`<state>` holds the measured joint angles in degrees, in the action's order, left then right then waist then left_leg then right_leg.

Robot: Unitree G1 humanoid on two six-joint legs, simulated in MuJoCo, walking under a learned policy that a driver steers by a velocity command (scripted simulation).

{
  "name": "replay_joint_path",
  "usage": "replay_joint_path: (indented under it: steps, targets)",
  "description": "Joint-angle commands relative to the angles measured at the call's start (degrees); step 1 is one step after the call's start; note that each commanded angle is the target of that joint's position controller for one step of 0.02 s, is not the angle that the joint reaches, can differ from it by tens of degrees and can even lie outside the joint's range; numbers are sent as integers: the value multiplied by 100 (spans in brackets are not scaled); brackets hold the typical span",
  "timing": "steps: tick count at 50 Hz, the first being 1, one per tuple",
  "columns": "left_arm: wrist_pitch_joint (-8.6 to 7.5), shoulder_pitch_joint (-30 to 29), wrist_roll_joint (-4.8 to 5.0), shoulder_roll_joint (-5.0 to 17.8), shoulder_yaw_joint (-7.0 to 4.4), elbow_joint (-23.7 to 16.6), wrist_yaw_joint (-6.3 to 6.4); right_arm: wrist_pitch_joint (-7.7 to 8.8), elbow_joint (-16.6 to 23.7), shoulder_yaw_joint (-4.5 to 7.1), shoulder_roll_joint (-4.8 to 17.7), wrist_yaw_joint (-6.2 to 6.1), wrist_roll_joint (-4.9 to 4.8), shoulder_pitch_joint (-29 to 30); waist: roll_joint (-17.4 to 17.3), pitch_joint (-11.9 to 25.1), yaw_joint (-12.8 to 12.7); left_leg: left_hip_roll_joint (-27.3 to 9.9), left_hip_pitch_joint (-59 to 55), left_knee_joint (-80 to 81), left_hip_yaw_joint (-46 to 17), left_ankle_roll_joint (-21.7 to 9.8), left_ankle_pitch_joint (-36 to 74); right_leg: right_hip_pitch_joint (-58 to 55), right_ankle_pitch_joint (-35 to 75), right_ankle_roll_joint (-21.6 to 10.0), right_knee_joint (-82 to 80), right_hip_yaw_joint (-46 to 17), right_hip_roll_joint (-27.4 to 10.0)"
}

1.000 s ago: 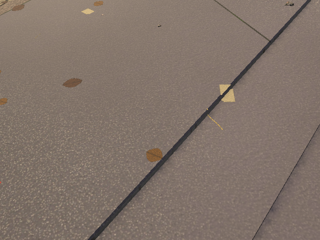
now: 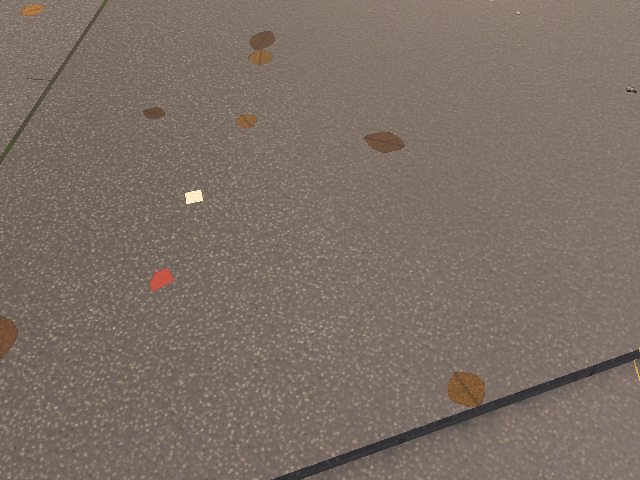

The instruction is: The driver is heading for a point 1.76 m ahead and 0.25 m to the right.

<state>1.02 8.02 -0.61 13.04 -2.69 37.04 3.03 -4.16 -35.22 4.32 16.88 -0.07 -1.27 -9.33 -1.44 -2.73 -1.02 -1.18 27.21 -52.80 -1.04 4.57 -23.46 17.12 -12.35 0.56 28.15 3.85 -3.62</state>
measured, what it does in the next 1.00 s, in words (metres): steps on the spot, turning right: left foot, then right foot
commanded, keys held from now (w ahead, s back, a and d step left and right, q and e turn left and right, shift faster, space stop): q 0.06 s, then e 0.90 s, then q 0.04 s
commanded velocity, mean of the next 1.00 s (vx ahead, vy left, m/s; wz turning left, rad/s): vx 0.00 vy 0.00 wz -0.24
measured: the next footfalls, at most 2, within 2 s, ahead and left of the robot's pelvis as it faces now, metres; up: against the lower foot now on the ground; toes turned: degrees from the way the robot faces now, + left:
left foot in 0.10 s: +0.04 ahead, +0.13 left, +0.00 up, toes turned +4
right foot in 0.52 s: +0.04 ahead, -0.07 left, +0.00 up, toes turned -7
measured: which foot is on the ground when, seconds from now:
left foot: up 0.00-0.08, down 0.10-0.52, up 0.54-0.98, down 1.00-1.00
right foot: down 0.00-0.08, up 0.10-0.50, down 0.52-1.00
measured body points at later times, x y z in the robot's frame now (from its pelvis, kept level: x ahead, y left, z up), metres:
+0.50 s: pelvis +0.01 +0.03 -0.01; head +0.03 +0.01 +0.44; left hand +0.15 +0.30 -0.11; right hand +0.16 -0.23 -0.12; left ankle +0.00 +0.13 -0.74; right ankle -0.01 -0.07 -0.73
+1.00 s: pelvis +0.02 +0.05 +0.00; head +0.05 +0.04 +0.44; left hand +0.28 +0.25 -0.08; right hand +0.09 -0.27 -0.10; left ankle +0.08 +0.16 -0.74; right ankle +0.00 -0.06 -0.74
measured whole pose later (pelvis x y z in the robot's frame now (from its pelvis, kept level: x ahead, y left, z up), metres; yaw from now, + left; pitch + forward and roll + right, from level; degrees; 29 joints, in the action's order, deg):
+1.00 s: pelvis +0.02 +0.05 +0.00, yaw -21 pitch +2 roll +0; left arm 2.5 9.5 1.2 17.1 -4.1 32.8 1.7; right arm 0.8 -41.8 4.1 15.8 -0.6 -0.5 -5.8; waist 0.5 -2.0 -0.9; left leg 1.9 17.9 -30.7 -4.4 3.2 -14.1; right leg 18.0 -15.0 -1.1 31.9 -12.5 6.4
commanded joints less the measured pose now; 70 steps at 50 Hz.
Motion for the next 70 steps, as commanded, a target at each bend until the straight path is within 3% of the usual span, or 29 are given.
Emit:
replay_joint_path:
  steps: [1, 4, 5, 6, 7, 8, 11, 19, 25, 26, 27, 28, 29, 31, 40, 47, 49, 50, 51, 52, 53, 55, 58, 60, 63, 65, 66, 67, 70]
  targets:
    - [-53, -22, 95, 1244, -407, -278, -20, 89, 509, 102, 437, 94, 0, 144, 1417, 814, -94, 48, -290, 1019, 387, -152, 116, -963, 1803, -1180, -614, -868, -1299]
    - [-84, 181, 225, 1006, -354, -60, -60, 83, 260, 200, 522, 93, 56, -491, 878, 805, 222, 283, -1845, 2892, 343, -669, 1413, -138, 1198, -607, 293, -354, -947]
    - [-89, 310, 18, 609, -222, -98, -123, 120, 304, 296, 966, 30, 79, -663, -626, 838, 143, -874, -2853, 3255, -1296, -1100, 2852, 1163, -768, -33, 1737, 219, -367]
    - [-93, 50, -81, 485, -166, -340, -83, 183, 425, 294, 1261, -9, 277, -430, -1695, 845, 150, -2128, -2428, 3254, -2430, -2295, 3882, 2083, -2494, 303, 2775, 11, 205]
    - [-81, -233, 13, 820, -251, -304, -44, 287, 414, 168, 801, -18, 385, -490, -1137, 1057, 486, -1981, -2075, 3354, -2176, -2490, 3431, 1821, -2420, 361, 3378, -517, -12]
    - [-50, -164, 83, 836, -269, -202, -60, 358, 306, 31, 439, -32, 374, -194, -895, 920, 287, -1598, -1930, 3343, -1630, -2181, 2950, 1714, -2068, 355, 3413, -627, -80]
    - [33, 239, 59, 646, -235, 157, -85, 459, 109, -130, 42, -81, 238, 371, -707, 769, 12, -1019, -1699, 3265, -711, -1656, 3028, 1159, -1100, 458, 2763, -635, -120]
    - [58, 74, 184, 763, -179, -58, -204, 279, -139, 80, 642, -247, 188, 146, -456, 386, 349, -1606, -2009, 3287, -925, -2047, 2698, 985, -1481, 273, 1690, -299, 62]
    - [67, 578, 168, 684, -196, -47, -346, 195, -262, 137, 677, -295, 24, 413, -371, 593, -46, -1411, -1964, 2687, -324, -1558, 2810, -36, -193, -178, -83, 46, 325]
    - [61, 683, 109, 890, -260, -50, -333, 202, -363, 129, 588, -289, 23, 198, -53, 649, -46, -1141, -1607, 2210, -29, -1187, 2069, -574, 521, -366, -572, -332, 235]
    - [32, 741, 53, 1650, -490, -69, -270, 246, -79, 83, 304, -283, 173, 521, 1536, 556, 89, -214, -409, 1057, 831, -569, 896, -1015, 1725, -1061, -676, -2102, -863]
    - [-54, 980, -9, 1471, -444, -204, -260, 275, 95, 59, 365, -296, 261, 1129, 1682, 543, -376, 341, 672, -222, 337, -318, -1135, -1519, 2116, -1859, -1069, -3364, -1570]
    - [-175, 834, -98, 1292, -343, -286, -243, 285, 36, 107, 424, -237, 196, 979, 1072, 731, -258, 209, 903, -1192, -239, -304, -1274, -1580, 2316, -1976, -1033, -3192, -1668]
    - [-265, 258, 60, 1217, -339, -450, -221, 277, -151, 141, 461, -189, 136, 627, 396, 701, 39, 63, 1222, -1430, -401, -244, -515, -1601, 2135, -1504, -843, -2486, -1137]
    - [-49, 301, 101, 1284, -355, -676, -67, 364, -200, 102, 347, -243, 120, 724, 899, 725, -43, 207, 628, 87, -355, 136, 392, -1173, 1605, -1338, -756, -2414, -592]
    - [69, -10, 152, 1294, -402, -849, -125, 545, -264, 138, 441, -95, 41, 496, 1199, 778, 20, 387, -465, 1556, -363, -38, 282, -700, 1857, -1241, -391, -3111, -465]
    - [107, -253, 237, 1183, -364, -880, -116, 613, -428, 173, 469, -20, 49, -8, 1134, 914, 309, 334, -1245, 2875, -195, -187, 1271, -632, 1733, -944, -28, -2979, -257]
    - [102, -12, 187, 942, -297, -815, -106, 632, -449, 197, 590, -10, 130, -75, 789, 1009, 224, -116, -1857, 3192, -523, -374, 1929, -310, 894, -633, 309, -2690, 19]
    - [87, 490, -2, 500, -160, -691, -125, 610, -285, 175, 796, -27, 249, 142, -591, 1088, -124, -1294, -2320, 3511, -1881, -857, 2921, 270, -1487, -226, 1434, -1892, 793]
    - [46, 393, -4, 814, -267, -853, -83, 620, -348, 131, 753, 0, 394, 292, -1486, 703, -257, -1831, -1660, 3568, -2926, -1893, 3150, 852, -2647, 89, 2191, -1626, 1036]
    - [31, 483, -4, 1089, -331, -686, -50, 661, -217, 41, 435, 13, 343, 545, -1051, 624, -198, -1758, -1497, 3639, -2835, -2115, 2737, 746, -2425, 278, 2766, -1784, 767]
    - [72, 400, -48, 909, -305, -452, -52, 664, -260, -68, 194, 19, 193, 772, -607, 568, -242, -1086, -1622, 3522, -2004, -1640, 1994, 694, -1872, 505, 2405, -1427, 452]
    - [10, -189, 18, 525, -181, -548, -94, 495, -367, 73, 649, -86, 54, 407, -735, 370, 164, -633, -1844, 3344, -1775, -1492, 2086, 433, -1470, 635, 962, -945, 484]
    - [-37, -249, 121, 637, -231, -509, -78, 406, -370, 183, 931, -147, 45, 116, -792, 465, 325, -648, -2151, 3258, -2015, -1591, 2105, 361, -1316, 590, 434, -823, 644]
    - [-98, -90, 154, 658, -269, -394, -91, 333, -293, 218, 910, -193, -62, 179, -830, 533, 230, -618, -2151, 3157, -2349, -1607, 2142, 19, -682, 416, -412, -824, 727]
    - [-174, 207, 92, 738, -315, -286, -128, 306, -216, 190, 780, -242, -82, 298, -707, 789, 26, -485, -1560, 2938, -2272, -1353, 2418, -956, 271, 172, -856, -768, 590]
    - [-193, 288, -5, 1041, -412, -164, -160, 326, -127, 179, 633, -266, -98, 307, 172, 1025, 107, -205, -1181, 2752, -1766, -1080, 2236, -1327, 464, 2, -328, -894, 363]
    - [-193, 253, -57, 885, -415, -216, -174, 359, -132, 169, 643, -258, -68, 363, 454, 996, 13, 40, -755, 2289, -1495, -878, 1850, -1594, 625, -222, -404, -1093, 162]
    - [-201, 70, -102, 956, -414, -394, -78, 344, -111, 235, 715, -156, -46, 168, 1488, 525, 18, 397, 485, -218, -515, -385, -1060, -1485, 2164, -1547, -1031, -2715, -1747]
